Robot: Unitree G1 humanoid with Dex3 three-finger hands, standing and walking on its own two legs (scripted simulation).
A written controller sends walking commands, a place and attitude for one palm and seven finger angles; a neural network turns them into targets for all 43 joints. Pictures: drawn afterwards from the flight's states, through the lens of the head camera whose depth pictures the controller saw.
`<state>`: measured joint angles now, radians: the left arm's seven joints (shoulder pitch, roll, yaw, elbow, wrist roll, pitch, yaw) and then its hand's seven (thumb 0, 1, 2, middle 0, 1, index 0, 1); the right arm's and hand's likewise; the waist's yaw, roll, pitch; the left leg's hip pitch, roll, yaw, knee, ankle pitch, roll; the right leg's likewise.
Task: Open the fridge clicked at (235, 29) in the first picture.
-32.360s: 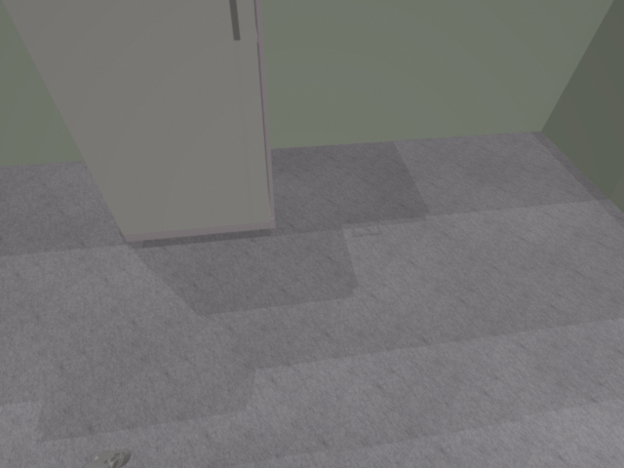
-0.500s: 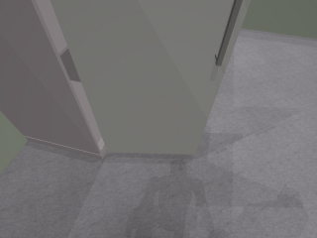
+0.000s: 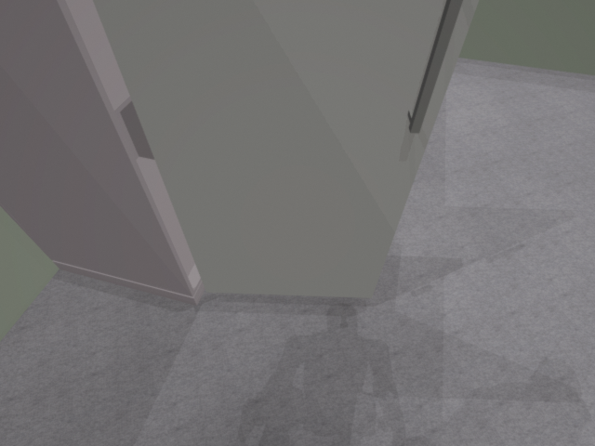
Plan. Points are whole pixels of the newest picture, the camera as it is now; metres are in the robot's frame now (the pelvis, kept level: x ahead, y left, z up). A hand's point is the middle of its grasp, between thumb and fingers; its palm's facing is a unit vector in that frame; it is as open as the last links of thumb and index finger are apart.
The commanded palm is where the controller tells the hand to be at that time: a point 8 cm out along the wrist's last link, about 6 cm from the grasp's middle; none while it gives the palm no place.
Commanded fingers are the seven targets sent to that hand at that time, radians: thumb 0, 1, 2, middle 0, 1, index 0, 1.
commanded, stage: look to check the result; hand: right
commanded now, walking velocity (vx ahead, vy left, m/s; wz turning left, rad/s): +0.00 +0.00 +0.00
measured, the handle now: (432, 56) +0.66 -0.17 +0.20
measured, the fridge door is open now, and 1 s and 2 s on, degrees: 77 77 77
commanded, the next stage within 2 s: stand and wait in 0.36 s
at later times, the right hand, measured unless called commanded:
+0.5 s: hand out of the picture +0.02 -0.17 -0.18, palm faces -0.02 +0.98 -0.19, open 7.3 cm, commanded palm none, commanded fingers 0.00 -0.90 -0.90 0.20 0.30 0.20 0.30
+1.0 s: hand out of the picture +0.02 -0.17 -0.18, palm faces -0.02 +0.98 -0.19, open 7.3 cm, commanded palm none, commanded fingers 0.00 -0.90 -0.90 0.20 0.30 0.20 0.30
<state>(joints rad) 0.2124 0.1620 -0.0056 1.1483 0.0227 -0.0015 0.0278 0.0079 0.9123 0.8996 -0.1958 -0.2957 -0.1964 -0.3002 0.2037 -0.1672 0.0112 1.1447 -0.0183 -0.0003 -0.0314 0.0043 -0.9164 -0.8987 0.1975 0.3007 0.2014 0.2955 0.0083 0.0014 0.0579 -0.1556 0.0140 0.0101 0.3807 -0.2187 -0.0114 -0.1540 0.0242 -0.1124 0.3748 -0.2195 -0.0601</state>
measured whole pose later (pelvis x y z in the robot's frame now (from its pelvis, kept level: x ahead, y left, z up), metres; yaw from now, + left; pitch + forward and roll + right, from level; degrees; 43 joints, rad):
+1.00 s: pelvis +0.01 +0.00 +0.00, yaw +0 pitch -1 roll +0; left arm 0.23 0.16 -0.01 1.16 0.02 -0.01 0.03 0.01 0.91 0.90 -0.20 -0.30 -0.20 -0.30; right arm 0.21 -0.17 0.01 1.15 -0.02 0.00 -0.03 0.00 -0.91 -0.90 0.20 0.30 0.20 0.30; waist 0.01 0.00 0.06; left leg -0.13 0.01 0.01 0.36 -0.22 -0.01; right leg -0.12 0.02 -0.12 0.35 -0.22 -0.06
